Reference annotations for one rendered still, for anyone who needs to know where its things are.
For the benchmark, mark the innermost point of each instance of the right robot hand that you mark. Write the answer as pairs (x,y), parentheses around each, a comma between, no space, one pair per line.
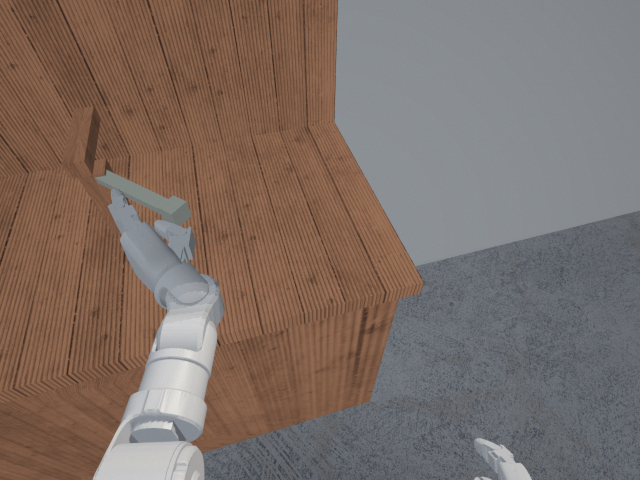
(501,460)

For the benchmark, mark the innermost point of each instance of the left robot upper arm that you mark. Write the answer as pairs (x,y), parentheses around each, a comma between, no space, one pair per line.
(175,460)

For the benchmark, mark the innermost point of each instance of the left robot hand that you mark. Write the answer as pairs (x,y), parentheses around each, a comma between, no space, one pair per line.
(148,254)

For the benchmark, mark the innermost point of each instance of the tap lever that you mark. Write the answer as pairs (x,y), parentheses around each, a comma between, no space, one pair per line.
(174,209)

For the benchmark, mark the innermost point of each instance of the counter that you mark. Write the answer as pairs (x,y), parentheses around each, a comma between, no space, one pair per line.
(230,106)

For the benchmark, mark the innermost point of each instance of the robot left forearm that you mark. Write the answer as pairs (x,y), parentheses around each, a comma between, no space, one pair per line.
(169,405)

